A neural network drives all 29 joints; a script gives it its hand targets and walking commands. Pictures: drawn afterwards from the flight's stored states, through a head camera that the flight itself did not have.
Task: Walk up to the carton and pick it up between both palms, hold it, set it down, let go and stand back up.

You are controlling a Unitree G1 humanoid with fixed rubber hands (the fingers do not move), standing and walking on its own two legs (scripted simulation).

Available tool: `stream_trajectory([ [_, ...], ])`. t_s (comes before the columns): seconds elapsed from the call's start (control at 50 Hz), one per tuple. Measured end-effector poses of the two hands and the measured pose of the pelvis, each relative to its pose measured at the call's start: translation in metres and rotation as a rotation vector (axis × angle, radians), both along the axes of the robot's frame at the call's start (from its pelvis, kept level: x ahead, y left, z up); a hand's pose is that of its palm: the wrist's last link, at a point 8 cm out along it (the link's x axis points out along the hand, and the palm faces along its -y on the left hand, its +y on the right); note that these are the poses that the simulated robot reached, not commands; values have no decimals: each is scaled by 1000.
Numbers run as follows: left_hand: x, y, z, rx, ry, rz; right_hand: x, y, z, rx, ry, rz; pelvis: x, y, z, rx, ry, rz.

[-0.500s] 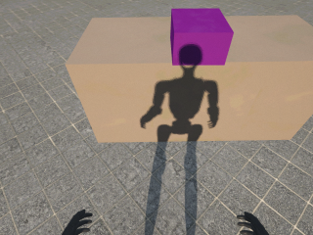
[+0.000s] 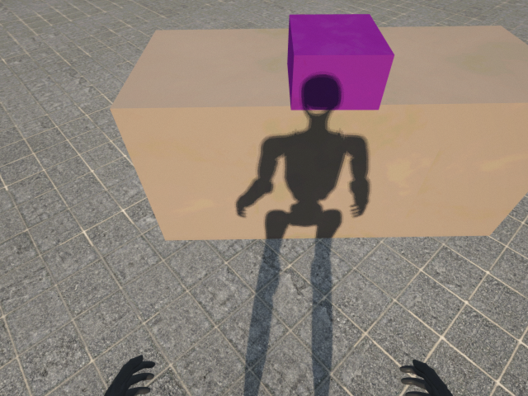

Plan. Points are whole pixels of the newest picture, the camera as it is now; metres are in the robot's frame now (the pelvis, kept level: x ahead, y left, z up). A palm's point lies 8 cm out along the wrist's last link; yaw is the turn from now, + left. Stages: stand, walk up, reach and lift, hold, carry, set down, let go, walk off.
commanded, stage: walk up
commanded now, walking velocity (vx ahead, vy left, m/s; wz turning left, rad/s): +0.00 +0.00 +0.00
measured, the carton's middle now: (331, 60) +1.06 -0.19 +0.03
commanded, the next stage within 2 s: none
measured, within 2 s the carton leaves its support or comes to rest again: neither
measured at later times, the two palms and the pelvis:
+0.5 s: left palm (129, 374) +0.19 +0.23 -0.06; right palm out of the picture +0.06 -0.36 -0.11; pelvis +0.03 -0.06 -0.01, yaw -1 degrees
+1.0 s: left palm (201, 358) +0.21 +0.12 -0.07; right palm out of the picture +0.11 -0.48 -0.10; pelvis +0.08 -0.16 +0.00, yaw -6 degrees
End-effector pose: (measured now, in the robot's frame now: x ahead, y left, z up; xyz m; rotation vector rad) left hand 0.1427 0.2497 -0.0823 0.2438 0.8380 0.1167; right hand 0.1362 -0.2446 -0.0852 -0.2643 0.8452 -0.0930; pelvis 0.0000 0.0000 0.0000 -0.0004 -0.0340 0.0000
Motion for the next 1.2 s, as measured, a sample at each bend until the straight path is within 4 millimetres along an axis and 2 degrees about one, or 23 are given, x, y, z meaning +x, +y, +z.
stream_trajectory([
  [0.2,-2,0,-1,0,8,2,-2,0,-1,0,6,-2,-1,0,0,0,-1,0],
  [0.26,0,4,-1,1,3,-4,-7,-6,-2,-9,-13,4,1,-2,-2,2,-7,0],
  [0.32,9,7,4,28,3,-15,-27,-24,-6,-26,17,-10,6,-10,-3,10,-7,5],
  [0.4,24,6,12,74,4,-23,-58,-60,-12,-57,108,-39,17,-29,-4,24,-1,3],
  [0.46,39,-6,17,108,1,-26,-73,-91,-19,-72,163,-61,27,-48,-8,43,4,-4],
  [0.5,47,-18,19,128,3,-31,-75,-113,-27,-78,191,-69,33,-62,-12,52,4,-16],
  [0.54,48,-30,21,138,-1,-28,-68,-128,-31,-80,210,-75,39,-76,-12,61,-1,-24],
  [0.6,42,-40,32,152,22,-6,-48,-142,-28,-73,217,-65,50,-90,-3,78,-5,-22],
  [0.68,33,-50,47,164,57,33,-14,-156,-12,-66,191,-45,63,-105,14,83,-5,-28],
  [0.76,32,-62,49,147,91,47,9,-169,5,-85,180,-32,72,-117,26,65,17,-41],
  [0.82,37,-72,40,131,131,22,5,-182,14,-107,181,-62,73,-125,27,39,23,-63],
  [0.9,55,-93,15,126,139,-47,-29,-208,1,-156,211,-166,73,-137,8,48,-43,-64],
  [0.96,66,-112,12,110,121,-71,-36,-224,-8,-154,223,-196,78,-151,2,54,-56,-83],
  [1.04,72,-137,9,117,110,-80,-17,-251,-17,-147,173,-176,81,-178,-7,69,-35,-115],
  [1.1,62,-151,0,123,121,-61,3,-266,-28,-138,158,-154,84,-197,-16,61,-64,-119],
  [1.14,55,-157,2,126,143,-37,15,-274,-25,-127,155,-139,92,-205,-11,66,-69,-111],
  [1.2,52,-162,17,147,170,0,34,-281,-13,-99,150,-128,106,-216,4,72,-66,-109],
])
